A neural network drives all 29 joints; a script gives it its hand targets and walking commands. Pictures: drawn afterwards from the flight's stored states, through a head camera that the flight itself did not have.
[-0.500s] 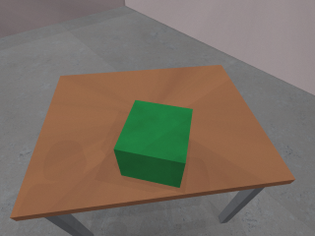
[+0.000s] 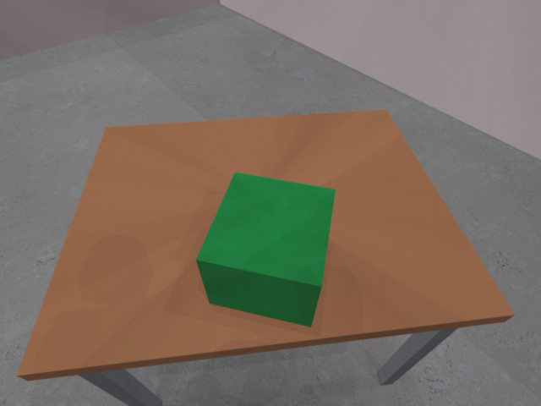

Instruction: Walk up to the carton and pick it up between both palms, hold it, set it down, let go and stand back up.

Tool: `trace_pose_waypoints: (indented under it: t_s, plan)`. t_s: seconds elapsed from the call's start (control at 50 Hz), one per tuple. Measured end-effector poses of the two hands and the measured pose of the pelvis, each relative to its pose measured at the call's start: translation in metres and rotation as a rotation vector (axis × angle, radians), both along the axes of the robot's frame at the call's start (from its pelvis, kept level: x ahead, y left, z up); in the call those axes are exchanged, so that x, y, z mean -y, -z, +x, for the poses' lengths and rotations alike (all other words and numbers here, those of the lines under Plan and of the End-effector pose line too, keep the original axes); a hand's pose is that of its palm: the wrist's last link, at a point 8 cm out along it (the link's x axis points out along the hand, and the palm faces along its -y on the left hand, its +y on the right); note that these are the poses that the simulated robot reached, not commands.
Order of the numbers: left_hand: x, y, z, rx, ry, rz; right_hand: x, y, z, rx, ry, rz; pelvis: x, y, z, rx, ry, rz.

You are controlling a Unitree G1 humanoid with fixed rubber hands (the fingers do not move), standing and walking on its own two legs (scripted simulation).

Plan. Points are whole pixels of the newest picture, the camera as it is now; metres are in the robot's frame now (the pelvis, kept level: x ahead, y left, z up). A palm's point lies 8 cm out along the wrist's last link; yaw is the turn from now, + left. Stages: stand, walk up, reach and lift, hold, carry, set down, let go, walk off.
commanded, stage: walk up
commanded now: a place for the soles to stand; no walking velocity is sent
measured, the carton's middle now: (271, 247) +0.40 +0.02 -0.03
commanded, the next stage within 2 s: reach and lift in 0.02 s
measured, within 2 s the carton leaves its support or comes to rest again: neither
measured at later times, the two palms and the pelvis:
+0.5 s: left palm out of the picture +0.15 +0.28 -0.08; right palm out of the picture +0.12 -0.29 -0.07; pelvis -0.01 +0.00 +0.00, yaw +0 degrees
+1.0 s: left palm out of the picture +0.14 +0.27 -0.04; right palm out of the picture +0.10 -0.24 -0.02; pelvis -0.06 +0.01 +0.01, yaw -1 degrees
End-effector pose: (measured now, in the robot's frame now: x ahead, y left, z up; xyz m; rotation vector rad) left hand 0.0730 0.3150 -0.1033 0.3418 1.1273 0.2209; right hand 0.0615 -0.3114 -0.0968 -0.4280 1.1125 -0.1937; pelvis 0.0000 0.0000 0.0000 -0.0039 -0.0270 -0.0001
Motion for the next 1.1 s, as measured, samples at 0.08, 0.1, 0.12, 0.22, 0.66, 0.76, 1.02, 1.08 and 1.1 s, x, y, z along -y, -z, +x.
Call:
trace_pose_waypoints:
  t_s: [0.08,0.1,0.12,0.22,0.66,0.76,1.02,1.08,1.1]
  plan:
    - [-0.001,0.001,0.011,-0.097,-0.032,0.027,-0.001,0.000,0.009,0.044,-0.030,0.022,-0.002,0.002,-0.001,0.005,0.000,-0.002]
    - [0.000,0.002,0.019,-0.117,-0.030,0.032,0.000,0.000,0.016,0.069,-0.030,0.028,-0.002,0.003,-0.002,0.011,0.000,-0.003]
    - [0.002,0.001,0.029,-0.124,-0.021,0.033,0.001,-0.001,0.022,0.095,-0.025,0.031,-0.002,0.005,-0.003,0.017,0.000,-0.004]
    - [0.025,-0.011,0.093,-0.005,0.048,-0.004,-0.001,-0.009,0.049,0.181,-0.031,0.034,-0.003,0.006,-0.003,0.021,0.000,-0.005]
    - [0.039,-0.038,0.074,0.213,0.101,-0.089,-0.049,-0.044,0.054,0.441,-0.025,0.053,-0.007,-0.007,-0.030,0.120,-0.001,-0.008]
    - [0.042,-0.042,0.072,0.256,0.100,-0.129,-0.064,-0.056,0.047,0.495,0.032,0.055,-0.010,-0.007,-0.041,0.138,0.000,-0.012]
    - [0.045,-0.060,0.062,0.412,0.151,-0.124,-0.073,-0.077,0.038,0.588,0.031,0.101,-0.010,-0.006,-0.065,0.166,0.019,-0.035]
    - [0.050,-0.066,0.056,0.438,0.154,-0.151,-0.072,-0.075,0.034,0.600,0.052,0.099,-0.005,-0.007,-0.070,0.174,0.020,-0.029]
    - [0.051,-0.068,0.056,0.450,0.149,-0.170,-0.074,-0.078,0.032,0.613,0.067,0.099,-0.004,-0.007,-0.071,0.175,0.018,-0.025]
